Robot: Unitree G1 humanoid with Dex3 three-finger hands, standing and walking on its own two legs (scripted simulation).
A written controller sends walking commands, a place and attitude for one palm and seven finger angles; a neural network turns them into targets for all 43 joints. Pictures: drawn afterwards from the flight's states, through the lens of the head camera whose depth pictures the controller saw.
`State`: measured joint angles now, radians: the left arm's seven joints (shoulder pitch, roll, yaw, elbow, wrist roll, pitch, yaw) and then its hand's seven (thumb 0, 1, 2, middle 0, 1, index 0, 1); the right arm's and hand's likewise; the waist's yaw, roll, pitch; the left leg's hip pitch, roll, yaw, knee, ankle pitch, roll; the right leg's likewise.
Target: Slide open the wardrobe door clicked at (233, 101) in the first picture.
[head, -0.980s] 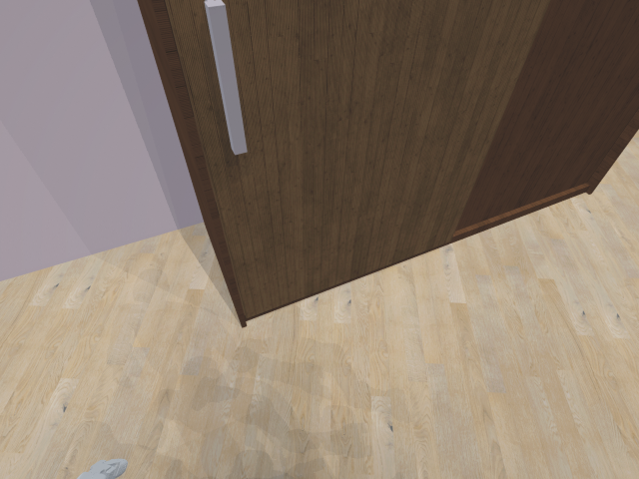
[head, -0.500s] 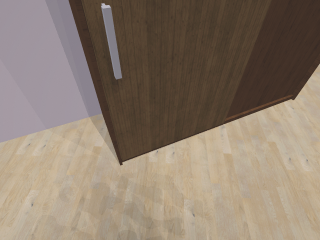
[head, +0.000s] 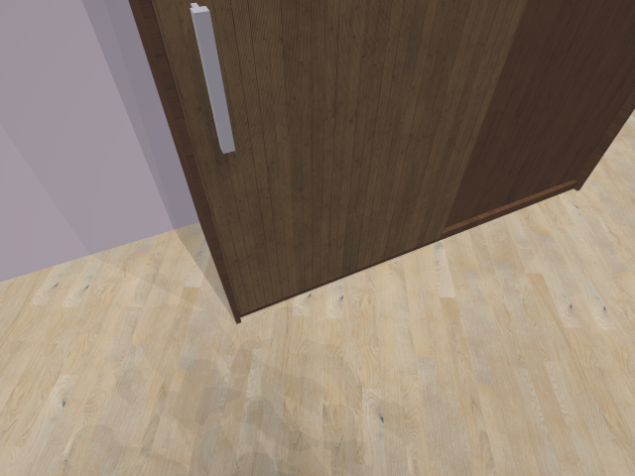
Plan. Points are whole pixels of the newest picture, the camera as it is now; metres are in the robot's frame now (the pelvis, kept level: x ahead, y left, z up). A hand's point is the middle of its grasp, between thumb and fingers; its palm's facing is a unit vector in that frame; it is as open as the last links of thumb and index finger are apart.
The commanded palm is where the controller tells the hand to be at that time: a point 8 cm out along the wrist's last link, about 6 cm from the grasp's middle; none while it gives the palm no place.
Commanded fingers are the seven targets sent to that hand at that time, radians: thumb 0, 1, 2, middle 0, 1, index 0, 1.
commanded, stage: look at it before walking up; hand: left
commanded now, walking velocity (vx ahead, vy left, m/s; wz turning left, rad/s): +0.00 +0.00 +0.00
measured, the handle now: (212, 84) +0.75 +0.25 +0.13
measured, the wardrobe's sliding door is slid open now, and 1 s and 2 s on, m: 0.00 0.00 0.00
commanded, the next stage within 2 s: turn to face it in 0.46 s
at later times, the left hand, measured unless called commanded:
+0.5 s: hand out of the picture +0.09 +0.25 -0.15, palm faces -0.02 -0.94 -0.34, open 7.4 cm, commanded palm none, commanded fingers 0.00 0.90 0.90 -0.20 -0.30 -0.20 -0.30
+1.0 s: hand out of the picture +0.01 +0.25 -0.20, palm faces +0.19 -0.96 -0.22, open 7.4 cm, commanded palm none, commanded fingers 0.00 0.90 0.90 -0.20 -0.30 -0.20 -0.30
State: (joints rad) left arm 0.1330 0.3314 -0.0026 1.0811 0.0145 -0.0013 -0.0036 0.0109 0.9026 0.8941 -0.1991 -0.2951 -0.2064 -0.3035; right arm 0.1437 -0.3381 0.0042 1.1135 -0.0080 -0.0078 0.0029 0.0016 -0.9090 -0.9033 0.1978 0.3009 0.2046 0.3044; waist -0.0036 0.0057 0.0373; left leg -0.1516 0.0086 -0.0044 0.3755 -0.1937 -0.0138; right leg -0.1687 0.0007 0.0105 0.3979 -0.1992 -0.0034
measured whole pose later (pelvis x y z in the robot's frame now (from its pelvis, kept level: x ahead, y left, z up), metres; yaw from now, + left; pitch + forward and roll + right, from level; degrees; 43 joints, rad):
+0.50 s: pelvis +0.01 +0.00 +0.00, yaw +0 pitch -2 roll +0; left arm 0.12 0.34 0.00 1.08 0.02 0.00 0.00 0.01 0.90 0.89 -0.20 -0.30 -0.21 -0.30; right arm 0.11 -0.34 0.01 1.10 -0.01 -0.01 0.00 0.00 -0.91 -0.90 0.20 0.30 0.20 0.30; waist 0.00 0.00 0.04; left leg -0.13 0.01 -0.01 0.35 -0.19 -0.01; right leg -0.14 0.00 0.01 0.37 -0.20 0.00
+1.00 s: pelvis -0.02 +0.04 -0.02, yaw +11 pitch -1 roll -1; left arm 0.18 0.25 0.04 0.95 0.02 0.07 0.02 0.01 0.90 0.89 -0.20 -0.29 -0.21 -0.30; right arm 0.23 -0.20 -0.03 0.98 -0.02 0.03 0.01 0.00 -0.91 -0.90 0.20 0.30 0.20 0.30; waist -0.02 -0.06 0.09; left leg -0.33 -0.04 0.06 0.64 -0.29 0.07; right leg -0.39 -0.09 -0.04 0.94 -0.49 0.05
